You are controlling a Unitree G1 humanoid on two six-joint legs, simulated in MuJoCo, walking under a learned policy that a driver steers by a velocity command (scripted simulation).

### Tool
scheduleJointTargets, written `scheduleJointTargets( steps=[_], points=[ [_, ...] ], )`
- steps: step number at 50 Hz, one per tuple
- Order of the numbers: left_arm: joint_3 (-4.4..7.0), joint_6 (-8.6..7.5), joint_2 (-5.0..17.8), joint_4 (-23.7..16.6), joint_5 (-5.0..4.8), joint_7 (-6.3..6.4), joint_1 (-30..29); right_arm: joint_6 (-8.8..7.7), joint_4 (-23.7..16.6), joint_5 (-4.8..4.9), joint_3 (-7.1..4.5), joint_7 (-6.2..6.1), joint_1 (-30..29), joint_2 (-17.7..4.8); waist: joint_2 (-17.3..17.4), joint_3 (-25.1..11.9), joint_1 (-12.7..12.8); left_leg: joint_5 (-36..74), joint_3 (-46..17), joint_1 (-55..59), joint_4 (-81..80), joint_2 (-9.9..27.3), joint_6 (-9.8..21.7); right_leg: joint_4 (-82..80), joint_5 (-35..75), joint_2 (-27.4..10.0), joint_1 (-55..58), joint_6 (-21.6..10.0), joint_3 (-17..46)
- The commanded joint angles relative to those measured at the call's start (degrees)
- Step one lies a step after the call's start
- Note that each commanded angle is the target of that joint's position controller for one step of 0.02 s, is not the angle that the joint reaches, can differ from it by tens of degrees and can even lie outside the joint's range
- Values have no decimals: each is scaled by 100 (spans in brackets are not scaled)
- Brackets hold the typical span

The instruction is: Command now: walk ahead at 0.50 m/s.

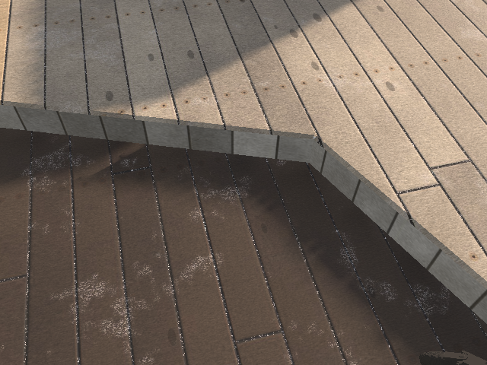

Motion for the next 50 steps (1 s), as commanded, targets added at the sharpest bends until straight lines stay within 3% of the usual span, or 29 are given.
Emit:
scheduleJointTargets(
  steps=[1,2,3,4,6,8,10,14,18,21,22,23,24,25,26,27,28,29,30,32,35,36,37,40,42,45,48,49,50],
  points=[
    [108,-326,784,-556,-162,-74,-112,36,195,32,-317,-75,1919,-1056,966,-1473,-950,-1275,-3550,4446,-1454,1991,1269,3225,-306,-77,-3830,-162,601],
    [98,-346,763,-644,-174,-61,-466,43,105,15,-279,-85,1484,-945,569,-923,-787,-944,-2868,3591,-1583,1787,1117,2999,228,-388,-3769,-188,397],
    [113,-328,708,-671,-85,-34,-656,39,75,-25,-235,-69,1170,-784,349,-512,-631,-523,-2385,2818,-1793,1575,1059,2636,607,-574,-3574,-161,312],
    [136,-265,641,-640,-45,-17,-563,9,53,-81,-190,-60,992,-646,497,-382,-422,-183,-2038,2307,-1976,1399,991,2367,884,-738,-3192,-145,355],
    [105,-132,412,-545,-23,-2,-349,-50,96,-64,-194,-43,920,-629,579,-341,-248,183,-1639,1832,-2274,1256,1050,2100,1117,-797,-2807,-53,304],
    [98,-70,362,-621,20,20,-556,-91,195,-48,-236,-76,1011,-778,482,-191,-223,538,-1334,1706,-2460,1240,1126,1682,1499,-836,-2993,67,271],
    [87,-78,338,-744,53,21,-960,-73,292,-41,-260,-135,1166,-859,371,-74,-317,732,-1101,1820,-2549,1199,1101,1016,2099,-855,-3242,154,260],
    [14,-151,183,-908,23,-62,-1712,-14,460,19,-277,-210,1470,-971,354,77,-577,693,-623,1941,-2589,1004,891,-400,3144,-643,-2992,163,57],
    [-13,-198,226,-1115,-37,-176,-2313,80,707,73,-305,-225,1868,-1047,348,244,-776,573,-652,2532,-2387,1265,863,-1063,3089,-499,-3009,75,23],
    [21,-244,389,-1178,-37,-260,-2308,163,799,104,-352,-261,1849,-1125,434,218,-625,984,-755,3018,-2023,1508,734,-1347,2524,-425,-2837,-145,37],
    [57,-258,474,-1126,-33,-267,-2095,192,801,107,-366,-271,1779,-1164,490,96,-481,1518,-732,3097,-1764,1503,671,-1413,2327,-325,-2484,-229,-61],
    [137,-267,606,-973,-14,-251,-1580,220,787,113,-362,-282,1654,-1165,494,-195,-167,2405,-565,3051,-1156,1333,559,-1571,2275,-148,-1731,-353,-235],
    [286,-265,899,-679,11,-200,-658,244,759,70,-293,-291,1676,-988,339,-815,203,2648,-312,2647,-17,995,390,-1511,2354,-149,-391,-533,-229],
    [396,-233,1350,-509,59,-142,327,235,606,-94,-150,-302,1805,-655,-554,-1717,463,907,-3,1462,1933,571,160,-1381,2452,-1307,1287,-912,1154],
    [431,-211,1612,-405,60,-188,416,94,563,-16,1,-241,2429,-79,-2024,-2181,46,-2613,-315,-718,3540,-456,-118,-2251,1101,-2236,2765,-1782,3842],
    [275,-226,1009,-491,-9,-197,248,-25,609,117,-138,-202,1972,-766,-1173,-1778,288,-2694,-930,-1365,4109,-97,-43,-2570,336,-2077,2500,-1574,3826],
    [203,-240,804,-563,2,-175,-170,-103,454,229,-199,-172,1463,-975,-868,-1056,232,-2123,-805,-1638,4068,186,54,-2659,553,-1898,1817,-1331,2990],
    [169,-244,708,-638,48,-165,-570,-106,455,221,-187,-202,1272,-901,-389,-700,59,-1585,-692,-1407,3838,475,38,-2792,1141,-1723,1087,-1210,2360],
    [127,-260,538,-663,85,-165,-824,-63,464,153,-215,-222,1175,-854,-304,-402,-66,-1244,-697,-1212,3519,634,-2,-2975,1614,-1552,523,-1153,1888],
    [101,-331,426,-604,142,-156,-952,91,540,148,-213,-221,1388,-657,-491,-350,-290,-882,-789,-693,3274,785,-57,-3297,2080,-1400,-18,-1091,1303],
    [152,-402,576,-432,155,-105,-854,228,463,141,-206,-247,1206,-497,-359,-81,-331,-358,-915,-1011,2864,749,-177,-3582,2666,-1382,-215,-1108,616],
    [119,-371,542,-186,242,-93,-385,351,435,-427,-120,-74,1124,-360,2,134,-381,-176,-538,-725,2619,552,-227,-3723,2907,-1288,-582,-1007,200],
    [124,-369,545,-146,242,-100,-381,400,377,-415,-114,-2,1015,-248,-214,236,-399,143,-442,-711,2281,536,-226,-3733,3040,-1137,-633,-922,-118],
    [92,-375,454,-151,208,-91,-435,403,231,-216,-68,114,484,-265,-400,246,-248,963,-212,-563,1304,466,-155,-3741,3016,-1030,-378,-740,-577],
    [99,-352,498,-73,198,-34,-311,373,80,-215,-34,139,57,-255,-317,345,-144,1051,-23,-544,747,425,-92,-3673,3403,-1146,8,-735,-741],
    [100,-265,544,70,186,72,-149,322,-22,-276,-30,141,-9,-268,-410,289,-162,611,222,-382,233,232,84,-2922,5217,-1313,746,-620,-998],
    [156,-139,727,66,177,150,-268,277,188,-339,-141,91,855,-504,-581,-230,-460,-97,418,465,-132,-283,405,-1281,6646,-1289,1122,-459,-1114],
    [160,-86,752,37,145,155,-294,214,396,-401,-214,38,1533,-620,-335,-615,-746,488,371,1273,-676,-425,549,-104,6135,-1109,901,-319,-1228],
    [132,-82,671,-121,136,146,-112,166,471,-422,-351,-44,2121,-1101,283,-1230,-923,2567,-699,2700,-504,536,842,1548,4094,-856,-255,-93,-1294]
  ],
)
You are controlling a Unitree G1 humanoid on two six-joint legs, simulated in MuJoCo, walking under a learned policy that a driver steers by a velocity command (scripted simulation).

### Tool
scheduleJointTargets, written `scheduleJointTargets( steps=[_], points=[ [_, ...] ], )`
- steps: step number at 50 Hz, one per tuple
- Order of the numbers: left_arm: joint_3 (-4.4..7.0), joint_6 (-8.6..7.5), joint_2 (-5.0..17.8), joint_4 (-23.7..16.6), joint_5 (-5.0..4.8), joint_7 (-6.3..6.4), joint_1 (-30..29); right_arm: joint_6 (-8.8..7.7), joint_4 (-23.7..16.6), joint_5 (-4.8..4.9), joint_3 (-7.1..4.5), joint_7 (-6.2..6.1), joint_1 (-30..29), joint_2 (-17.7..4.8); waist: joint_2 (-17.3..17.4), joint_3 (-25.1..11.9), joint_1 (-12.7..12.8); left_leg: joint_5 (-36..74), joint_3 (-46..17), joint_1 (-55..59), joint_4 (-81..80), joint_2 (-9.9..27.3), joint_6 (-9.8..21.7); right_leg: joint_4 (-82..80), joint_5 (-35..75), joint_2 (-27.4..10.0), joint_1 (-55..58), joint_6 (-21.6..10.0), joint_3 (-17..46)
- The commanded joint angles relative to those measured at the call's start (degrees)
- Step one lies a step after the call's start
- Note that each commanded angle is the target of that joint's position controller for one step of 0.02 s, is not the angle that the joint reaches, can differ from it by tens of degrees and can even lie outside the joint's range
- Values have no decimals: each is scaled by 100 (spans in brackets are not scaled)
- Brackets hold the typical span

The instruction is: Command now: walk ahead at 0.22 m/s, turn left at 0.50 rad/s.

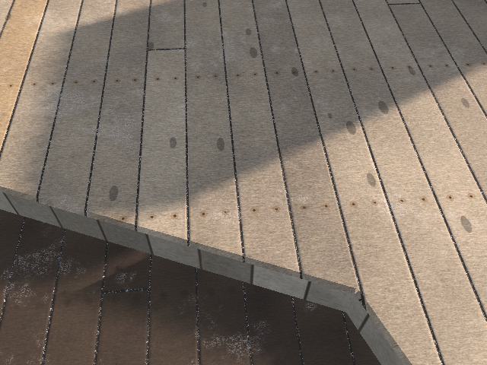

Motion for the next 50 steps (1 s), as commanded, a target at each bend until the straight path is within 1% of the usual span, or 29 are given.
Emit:
scheduleJointTargets(
  steps=[1,2,3,4,5,6,7,9,12,13,15,18,22,24,26,27,28,29,30,31,33,36,40,43,45,47,48,49,50],
  points=[
    [88,38,423,-643,-193,6,646,5,30,117,-576,-183,1580,-1849,1550,-2303,-354,4943,-3414,4330,-52,2353,1746,5167,-1166,475,-2981,147,318],
    [136,89,801,-562,-5,14,361,86,-36,388,-591,-199,1789,-1689,379,-2670,-648,5130,-3318,4252,-233,2273,1864,5422,-998,235,-3277,113,1402],
    [110,86,682,-658,-48,-2,-56,128,-83,396,-526,-252,1380,-1414,137,-1937,-577,4444,-2756,3592,-430,2075,1728,5296,-561,-29,-3461,93,1546],
    [92,86,641,-674,-29,8,-278,175,-99,381,-413,-282,1045,-1000,-162,-1160,-420,3759,-2372,2721,-749,1735,1399,4688,-228,-244,-3417,100,1536],
    [110,155,676,-760,54,15,-460,204,-94,400,-349,-322,867,-807,-73,-778,-271,3235,-2178,2209,-952,1417,1150,4209,-102,-355,-3297,130,1568],
    [120,269,706,-718,126,15,-342,222,-106,379,-317,-333,777,-717,-2,-699,-169,3128,-2019,1832,-1064,1243,1011,4011,3,-330,-2971,167,1517],
    [117,372,671,-697,132,17,-228,216,-105,337,-325,-314,801,-785,53,-801,-116,3114,-1973,1698,-1087,1180,968,3862,57,-261,-2764,194,1491],
    [103,458,607,-722,118,-14,-180,193,-96,300,-396,-274,808,-997,106,-987,-58,1609,-2014,1472,-1337,988,924,3437,242,-253,-2591,229,1473],
    [122,472,662,-879,164,-76,-694,229,-112,256,-437,-262,820,-1100,356,-724,-223,-1441,-2451,1273,-1876,783,844,2701,619,-288,-2866,304,1508],
    [132,462,691,-932,166,-88,-869,241,-102,249,-448,-259,870,-1125,419,-599,-289,-1944,-2631,1284,-2004,789,822,2479,712,-280,-2991,342,1521],
    [140,410,707,-1012,136,-101,-1152,247,-55,238,-471,-245,1043,-1163,389,-459,-414,-2234,-2886,1455,-2085,839,795,2067,865,-263,-3177,394,1567],
    [130,307,687,-1106,103,-104,-1418,220,24,223,-502,-242,1279,-1223,351,-427,-548,-2273,-3090,1740,-1987,841,774,1528,934,-180,-3208,390,1622],
    [105,176,723,-1245,40,-118,-1594,201,28,183,-537,-207,1314,-1273,451,-341,-576,-2426,-3356,1652,-1781,776,804,885,620,41,-2799,267,1639],
    [94,101,739,-1245,-23,-93,-1378,190,-26,170,-551,-168,1164,-1272,473,-322,-410,-2442,-3477,1267,-1622,689,737,381,458,188,-2111,145,1632],
    [100,5,732,-1067,-51,2,-634,188,-136,210,-535,-174,755,-1170,209,-298,130,-2562,-3269,287,-1069,263,398,-817,969,229,-539,6,1595],
    [196,-52,1130,-983,20,96,-187,131,-231,265,-448,-196,702,-843,-433,-434,303,-2904,-2752,-535,-195,-151,78,-1278,455,-545,394,-138,2305],
    [326,-25,1782,-1026,108,162,149,58,-453,376,-304,-183,665,-389,-1571,-763,367,-3088,-1525,-1385,1363,-901,-215,-2107,-1363,-1991,986,-595,4277],
    [402,22,1876,-976,142,164,-65,50,-468,168,-334,-200,612,-759,-1225,-303,166,-2640,-1230,-1831,2165,-501,-231,-2287,-1731,-2414,434,-949,4979],
    [303,28,1408,-1047,81,123,-304,59,-373,103,-390,-170,635,-988,-646,-27,9,-2199,-1298,-1773,2444,-175,-266,-2225,-1521,-2145,147,-933,4482],
    [228,10,1109,-1081,18,90,-522,81,-257,94,-385,-108,806,-918,-553,93,-133,-1824,-1252,-1626,2507,-87,-370,-2224,-901,-1784,-1,-756,3811],
    [167,-45,934,-1050,10,73,-517,157,-206,66,-363,-6,853,-825,-801,40,-144,-1307,-1008,-1538,2917,16,-537,-2198,465,-1355,-4,-600,2754],
    [175,-122,877,-877,10,-42,-115,229,-386,113,-299,91,446,-695,-745,-32,-30,-883,-856,-1745,3195,150,-631,-2048,1927,-1221,111,-605,1946],
    [174,-157,852,-714,8,-80,195,267,-673,104,-207,184,-271,-570,-762,110,102,-548,-571,-1821,2497,228,-704,-1983,3248,-1214,175,-662,1295],
    [173,-160,889,-612,-10,-74,270,243,-892,106,-96,249,-808,-423,-798,193,181,-260,-176,-1334,1424,247,-570,-1933,3697,-1185,129,-577,845],
    [183,-140,974,-499,-12,-47,404,243,-998,85,-55,253,-1024,-411,-822,205,201,-409,113,-946,847,150,-369,-1751,4296,-1249,252,-510,628],
    [193,-95,1098,-404,-19,-3,468,248,-958,48,-72,186,-818,-497,-933,-29,32,-796,384,-288,534,-174,-90,-1053,6217,-1293,444,-433,369],
    [202,-56,1173,-372,-18,28,483,234,-864,43,-110,138,-446,-589,-970,-296,-156,-983,457,157,439,-374,79,-415,7168,-1337,550,-420,291],
    [191,-22,1207,-336,-37,48,530,190,-675,19,-169,92,190,-702,-980,-702,-432,-978,368,1021,219,-523,288,480,7397,-1390,352,-422,272],
    [163,-5,1182,-370,-44,46,441,139,-354,-38,-271,13,1151,-862,-755,-1173,-912,-661,68,2388,-231,-465,480,1746,6528,-1294,-389,-327,170]
  ],
)
Over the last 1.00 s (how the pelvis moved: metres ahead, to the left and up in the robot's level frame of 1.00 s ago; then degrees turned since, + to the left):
0.53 -0.02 0.00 11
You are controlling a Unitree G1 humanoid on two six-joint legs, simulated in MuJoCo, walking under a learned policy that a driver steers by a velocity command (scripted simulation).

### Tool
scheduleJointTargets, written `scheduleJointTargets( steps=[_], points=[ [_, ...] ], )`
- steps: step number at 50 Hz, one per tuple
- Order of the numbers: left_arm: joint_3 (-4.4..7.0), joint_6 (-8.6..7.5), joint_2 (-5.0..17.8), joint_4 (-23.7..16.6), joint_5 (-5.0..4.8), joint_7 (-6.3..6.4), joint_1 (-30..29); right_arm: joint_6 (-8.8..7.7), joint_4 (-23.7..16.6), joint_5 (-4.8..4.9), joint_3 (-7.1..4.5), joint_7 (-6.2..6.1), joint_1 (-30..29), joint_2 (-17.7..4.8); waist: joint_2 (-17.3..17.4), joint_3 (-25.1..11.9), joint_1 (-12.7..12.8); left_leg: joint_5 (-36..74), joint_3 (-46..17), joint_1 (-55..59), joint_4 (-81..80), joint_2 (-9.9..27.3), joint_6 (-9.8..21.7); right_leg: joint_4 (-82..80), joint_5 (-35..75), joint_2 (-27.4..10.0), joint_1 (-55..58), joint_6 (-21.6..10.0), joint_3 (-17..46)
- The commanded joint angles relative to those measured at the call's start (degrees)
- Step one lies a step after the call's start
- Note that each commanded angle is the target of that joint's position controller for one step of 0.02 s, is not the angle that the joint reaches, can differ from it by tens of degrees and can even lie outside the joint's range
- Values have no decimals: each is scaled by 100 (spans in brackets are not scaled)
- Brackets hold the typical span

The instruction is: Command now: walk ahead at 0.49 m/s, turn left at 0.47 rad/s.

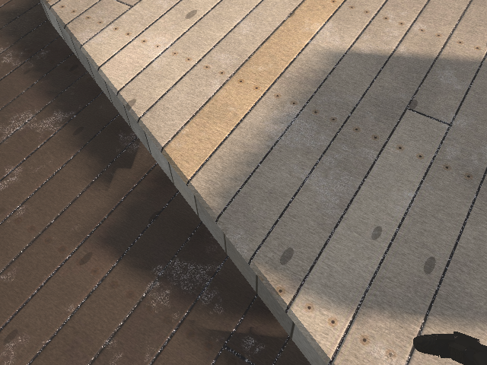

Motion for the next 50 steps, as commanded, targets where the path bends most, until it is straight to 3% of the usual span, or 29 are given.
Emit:
scheduleJointTargets(
  steps=[1,2,3,4,6,9,12,13,16,19,24,27,28,29,30,31,32,33,34,35,36,37,38,40,43,45,47,49,50],
  points=[
    [53,-31,577,-515,-47,-32,100,-104,315,-113,-400,-241,2213,-1159,244,-1918,-1097,-551,-1808,4410,-602,1099,812,4108,3129,-635,-2722,-375,96],
    [33,-40,485,-735,-115,-90,280,-56,248,72,-475,-299,2301,-1522,1118,-2643,-952,469,-4492,5257,-1179,2607,1491,5760,-491,273,-4094,-250,570],
    [174,-22,972,-714,-66,-60,-400,-18,307,155,-458,-379,2240,-1310,46,-2151,-1129,1071,-3610,4743,-1249,2306,1266,5935,209,-10,-4358,-349,1290],
    [110,-72,764,-757,-137,-87,-572,-68,378,180,-363,-418,1842,-1016,8,-1342,-903,1571,-2773,3844,-1361,2093,1132,5555,605,-184,-4329,-417,1345],
    [87,27,606,-518,-25,-131,-335,-212,478,158,-197,-435,1453,-555,-154,-585,-449,2153,-1823,2601,-1731,1599,677,4734,749,-385,-3748,-421,1409],
    [98,249,446,-245,52,-222,63,-411,631,169,-132,-409,1404,-437,110,-447,-217,2289,-1122,2035,-2147,1340,464,4444,1035,-245,-3327,-382,1431],
    [154,299,393,-286,38,-257,-303,-497,808,170,-114,-406,1660,-403,277,-233,-304,2037,-649,2091,-2388,1237,336,4535,1531,-174,-3912,-343,1417],
    [154,337,279,-296,34,-218,-472,-509,916,135,-115,-411,1972,-397,577,-245,-429,1906,-798,2369,-2370,1341,417,5505,1274,-48,-4427,-359,1252],
    [177,376,189,-562,18,-127,-1159,-511,1178,121,-63,-457,2436,-263,132,123,-491,996,-929,2997,-2396,1621,523,7123,824,5,-6316,-515,1507],
    [83,372,-54,-864,36,-41,-1710,-565,1455,40,34,-501,2837,-130,-121,411,-468,927,-813,3436,-2237,1694,446,8169,299,138,-7745,-684,1470],
    [-278,354,-563,-1677,59,30,-2779,-593,1965,13,182,-618,3371,-58,-118,643,-398,2351,-299,3744,-1981,1652,48,8562,-527,223,-9070,-923,943],
    [-471,305,-549,-2016,57,-94,-2762,-504,1926,161,235,-796,2957,-89,-288,315,-92,4802,603,2927,-2253,1261,-249,6236,-81,126,-6941,-967,241],
    [-512,317,-445,-1848,-15,-155,-2406,-495,1695,353,198,-798,2731,-297,-352,-46,-42,6967,744,2435,-2062,1207,-277,4855,190,518,-5206,-974,-339],
    [-490,360,-401,-1739,-66,-171,-2171,-520,1616,386,120,-812,2705,-575,97,-437,34,8370,481,2341,-1516,1422,-306,4220,582,753,-4058,-951,-394],
    [-337,405,-122,-1381,-13,-172,-1090,-432,1521,382,22,-811,2634,-878,806,-1219,422,10097,529,2557,-150,1553,-289,4326,264,1280,-3016,-1047,-607],
    [-188,370,221,-1222,5,-230,-148,-403,1299,471,-114,-738,2305,-1179,1300,-1849,975,10145,625,2397,1701,1486,-456,3359,867,1191,-1921,-1481,391],
    [96,362,892,-1137,-33,-227,-36,-487,796,583,-77,-593,2081,-804,-152,-2342,1045,3976,708,373,4828,299,-858,2002,3109,-177,-326,-2630,3165],
    [276,433,1456,-1221,0,-55,-519,-535,515,459,-122,-434,2006,-867,-1186,-3370,515,-912,-394,-328,6988,-759,-983,729,6862,-1322,234,-3243,6228],
    [337,442,1284,-1233,-143,42,-951,-494,323,231,-48,-362,2091,-558,-176,-3246,58,-588,-1177,-432,6968,-216,-723,819,5457,-1202,-346,-2859,5961],
    [304,440,1006,-1077,-109,68,-1098,-367,271,212,7,-407,2012,-299,339,-2123,-154,-581,-1098,-648,6629,-29,-650,749,3908,-1045,-1482,-2600,5562],
    [215,433,593,-967,-32,109,-1269,-232,162,117,75,-526,1854,9,672,-901,-411,-818,-1039,-1017,6171,203,-596,773,3064,-789,-2587,-2237,4974],
    [121,410,249,-957,19,140,-1446,-104,69,27,110,-612,1887,98,653,-365,-608,-1040,-1005,-1081,5950,288,-589,713,3227,-575,-3350,-2082,4478],
    [80,372,114,-957,41,129,-1570,32,11,8,109,-671,2031,97,565,-271,-785,-1059,-958,-922,5600,378,-631,513,3388,-411,-3740,-1928,3975],
    [126,191,326,-931,100,63,-1426,130,-231,98,127,-777,1882,164,26,-537,-754,-1000,-728,-1096,5930,278,-701,364,4244,-227,-3657,-2036,3473],
    [208,64,617,-904,-10,72,-1098,96,-622,94,81,-822,1328,80,-92,-917,-643,-404,-804,-1652,5523,353,-641,146,4004,47,-2794,-1682,3078],
    [229,168,610,-910,-72,129,-969,153,-927,-14,135,-789,927,139,-76,-887,-627,-23,-953,-1794,4363,477,-725,106,3371,330,-2445,-1282,2958],
    [249,360,676,-1103,-60,207,-866,270,-1084,12,141,-716,711,90,-269,-942,-433,107,-644,-1950,3690,319,-993,78,3890,384,-1860,-1162,3023],
    [274,562,731,-1328,-26,326,-762,339,-1300,143,181,-709,402,139,-474,-1057,-236,-61,-761,-2204,3236,264,-1249,93,4077,198,-1188,-1150,3339],
    [170,540,635,-1613,-346,413,-1047,120,-1382,359,213,-791,103,333,-602,-1360,-289,-196,-929,-2038,2792,7,-1264,-161,3401,241,-1308,-1064,3678]
  ],
)
Over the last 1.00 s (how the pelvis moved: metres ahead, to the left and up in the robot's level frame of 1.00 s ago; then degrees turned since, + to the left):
0.33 0.07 0.00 35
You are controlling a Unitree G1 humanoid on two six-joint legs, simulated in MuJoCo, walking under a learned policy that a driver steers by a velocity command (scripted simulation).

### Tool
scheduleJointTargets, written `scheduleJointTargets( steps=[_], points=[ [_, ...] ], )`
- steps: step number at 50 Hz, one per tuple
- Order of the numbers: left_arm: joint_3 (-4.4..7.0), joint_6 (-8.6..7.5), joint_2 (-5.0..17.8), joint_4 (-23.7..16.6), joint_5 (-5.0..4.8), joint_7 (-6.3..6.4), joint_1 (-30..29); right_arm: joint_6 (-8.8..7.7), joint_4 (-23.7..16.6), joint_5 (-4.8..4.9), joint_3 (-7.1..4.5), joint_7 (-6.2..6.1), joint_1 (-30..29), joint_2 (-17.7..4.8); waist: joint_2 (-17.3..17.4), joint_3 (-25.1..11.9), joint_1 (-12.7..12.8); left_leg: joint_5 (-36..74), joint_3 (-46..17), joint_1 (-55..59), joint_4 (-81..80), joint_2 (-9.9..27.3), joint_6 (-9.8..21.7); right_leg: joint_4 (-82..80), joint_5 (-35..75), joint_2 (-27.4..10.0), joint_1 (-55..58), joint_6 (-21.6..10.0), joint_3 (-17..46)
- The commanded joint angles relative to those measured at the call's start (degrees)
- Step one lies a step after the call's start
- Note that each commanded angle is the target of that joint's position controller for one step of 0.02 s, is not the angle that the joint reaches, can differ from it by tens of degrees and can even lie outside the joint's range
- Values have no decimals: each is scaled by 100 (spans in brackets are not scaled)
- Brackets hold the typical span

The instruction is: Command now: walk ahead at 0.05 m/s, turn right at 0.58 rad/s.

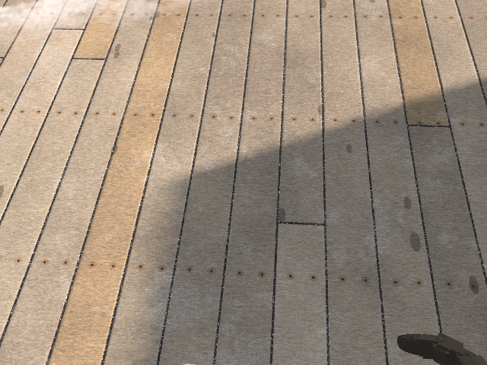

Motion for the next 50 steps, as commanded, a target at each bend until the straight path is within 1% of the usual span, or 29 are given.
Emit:
scheduleJointTargets(
  steps=[1,2,4,8,11,13,14,15,16,17,18,19,20,22,24,28,31,34,36,37,38,39,41,43,45,46,48,49,50],
  points=[
    [81,19,682,-904,-208,180,-376,-268,-530,243,-70,-80,-381,-270,-586,-1398,-63,74,-57,-52,-796,-325,-194,-862,1632,-1338,1568,-37,1999],
    [92,5,742,-962,-123,204,-346,-337,-454,206,-114,-82,-338,-409,-603,-1425,-32,192,-108,-227,-858,-328,-184,-834,1581,-1464,1810,-64,2121],
    [101,24,763,-1039,-64,225,-186,-419,-384,166,-186,-62,-358,-585,-694,-1261,57,134,-225,-274,-1098,-313,-163,-725,1515,-1579,2000,-131,2303],
    [97,121,721,-1183,-43,195,98,-522,-438,177,-182,72,-704,-547,-755,-873,215,-292,-138,-42,-1707,-470,-75,-433,2179,-1558,2056,-243,2503],
    [118,188,755,-1349,-85,142,-21,-564,-404,209,-231,157,-644,-593,-832,-887,164,-481,-43,813,-2423,-570,18,-222,2876,-1485,1873,-236,2640],
    [145,205,813,-1474,-159,60,-366,-573,-284,254,-348,182,-348,-773,-911,-851,-72,-341,62,1842,-3347,-563,118,-91,3012,-1326,1550,-102,2572],
    [143,174,803,-1516,-210,2,-528,-602,-186,246,-420,193,-128,-846,-848,-907,-230,375,185,2584,-4171,-576,199,134,2976,-1120,1419,44,2424],
    [112,101,684,-1532,-176,-76,-539,-630,-98,209,-500,189,70,-944,-654,-1119,-292,1299,64,3524,-4658,-336,359,608,2505,-855,1159,216,2141],
    [12,46,323,-1481,-9,-164,-97,-603,-176,107,-534,158,170,-1147,348,-1674,-137,2645,-1064,4894,-4251,819,931,1849,-313,-408,278,487,1603],
    [23,-8,407,-1434,18,-185,364,-520,-277,-55,-527,152,253,-1262,1584,-1498,112,4395,-2755,5204,-4329,1899,1922,3046,-3248,426,-924,831,1190],
    [153,-34,899,-1231,-18,-207,820,-503,-240,68,-537,122,313,-1113,1662,-1592,261,3435,-3517,4700,-4532,2417,2391,4069,-3064,-153,-1123,1167,760],
    [216,23,1119,-1143,-81,-158,298,-490,-355,99,-417,82,135,-672,942,-1140,5,2746,-2824,4362,-4463,1930,2161,4560,-2540,-389,-1276,1365,590],
    [187,103,1024,-1162,-72,-126,-125,-415,-347,82,-328,47,106,-465,421,-1077,-104,1864,-2121,4190,-4430,1459,1833,4673,-2106,-459,-1413,1400,511],
    [47,164,639,-1445,-55,-136,-570,-296,-332,110,-280,-42,-34,-579,422,-933,-61,874,-1625,3767,-4629,1026,1621,4643,-1652,-573,-1399,1470,491],
    [-62,125,324,-1335,-68,-193,-451,-309,-266,64,-213,-6,-62,-429,579,-954,-13,874,-921,3729,-4778,542,1445,3566,-1379,-715,-1142,1428,35],
    [-90,19,267,-1168,26,-179,-526,-358,-131,34,-306,74,177,-685,815,-1239,-174,1087,-973,3843,-4782,689,1619,2048,-1403,-1091,-358,1381,-241],
    [-58,-8,321,-1038,19,-180,-576,-327,-24,79,-342,120,388,-815,810,-1063,-314,163,-1148,3694,-4881,790,1718,1124,-1231,-1160,0,1229,-293],
    [-57,-72,186,-859,43,-202,-431,-296,89,156,-265,174,408,-613,673,-795,-154,-665,-1077,3226,-4839,630,1547,-374,-202,-1112,755,985,-397],
    [-33,-136,400,-942,177,-200,-467,-402,260,127,-219,249,732,-516,308,-855,-164,-908,-940,2754,-4712,471,1133,-528,559,-1480,1484,713,75],
    [43,-145,673,-904,136,-198,-568,-452,224,76,-236,288,817,-518,-286,-739,-386,-1117,-538,2577,-4766,125,948,-263,287,-1513,1292,517,85],
    [37,-161,419,-774,79,-235,-306,-456,248,33,-252,290,619,-589,-336,-811,-157,-1471,-243,2841,-4609,-94,806,-347,-877,-1318,971,448,-64],
    [13,-187,295,-710,72,-248,-177,-436,233,68,-287,281,536,-635,-349,-698,-107,-1791,-124,2900,-4388,-206,782,-480,-1670,-1267,693,429,-67],
    [45,-265,392,-694,62,-238,-111,-435,248,158,-332,258,597,-660,-594,-361,-86,-2301,63,2603,-3893,-330,844,-812,-2598,-1432,369,251,283],
    [110,-365,605,-589,6,-239,250,-544,187,217,-324,311,492,-501,-1073,-200,9,-1635,605,2079,-2899,-567,762,-1459,-3227,-2088,704,-130,1306],
    [167,-409,798,-574,-69,-240,214,-663,182,262,-354,371,515,-512,-1208,76,-44,-1262,580,1900,-2398,-394,853,-1802,-3209,-2646,650,-500,2097],
    [156,-426,769,-595,-96,-260,98,-721,187,288,-362,408,573,-505,-1164,135,-142,-1321,535,2044,-2474,-309,935,-1779,-2909,-2646,560,-494,2037],
    [112,-411,702,-697,-156,-349,-360,-782,352,297,-370,468,993,-443,-1067,119,-494,-1068,712,3267,-3650,-369,1088,-1555,-2272,-2216,4,-201,1263],
    [91,-423,632,-725,-153,-382,-431,-769,502,250,-434,470,1298,-543,-959,-52,-611,-607,669,4115,-3774,-411,1053,-1200,-1879,-1946,-393,-39,889],
    [15,-480,411,-834,-133,-394,-580,-759,580,231,-530,444,1764,-835,-451,-218,-792,-828,-56,4814,-4088,8,1190,-331,-1335,-1587,-943,218,397]
  ],
)
Over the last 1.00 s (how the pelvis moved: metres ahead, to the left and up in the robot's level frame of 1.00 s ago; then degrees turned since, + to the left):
0.49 -0.04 0.14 -26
